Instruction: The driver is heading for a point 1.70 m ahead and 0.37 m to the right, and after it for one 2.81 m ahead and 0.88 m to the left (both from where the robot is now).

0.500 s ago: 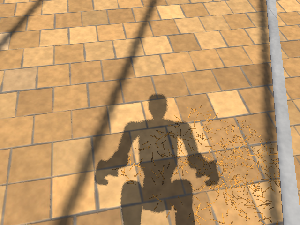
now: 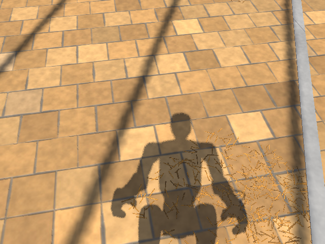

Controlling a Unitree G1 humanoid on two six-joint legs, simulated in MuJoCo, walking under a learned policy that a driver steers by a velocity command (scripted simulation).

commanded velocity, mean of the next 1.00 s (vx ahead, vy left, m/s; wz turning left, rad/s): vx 0.15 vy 0.00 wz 0.00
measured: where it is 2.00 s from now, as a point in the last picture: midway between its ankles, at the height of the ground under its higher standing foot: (179, 199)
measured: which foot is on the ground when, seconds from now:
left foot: down 0.00-0.78, up 0.80-1.00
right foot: down 0.00-1.00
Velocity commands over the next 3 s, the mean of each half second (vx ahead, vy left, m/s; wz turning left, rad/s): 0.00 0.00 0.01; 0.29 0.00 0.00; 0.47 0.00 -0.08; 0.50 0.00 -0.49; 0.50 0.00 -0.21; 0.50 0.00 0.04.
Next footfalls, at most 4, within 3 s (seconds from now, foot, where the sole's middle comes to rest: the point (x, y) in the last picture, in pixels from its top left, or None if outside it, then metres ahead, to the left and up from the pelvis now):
1.26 left None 0.45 0.10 -0.77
1.82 right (208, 195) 0.72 -0.18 -0.77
2.32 left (185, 133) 1.07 -0.10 -0.77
2.86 right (246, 111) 1.23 -0.44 -0.77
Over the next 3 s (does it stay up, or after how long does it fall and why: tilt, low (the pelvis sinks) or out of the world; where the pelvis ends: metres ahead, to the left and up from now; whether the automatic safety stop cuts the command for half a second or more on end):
stays up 1.19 -0.32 0.00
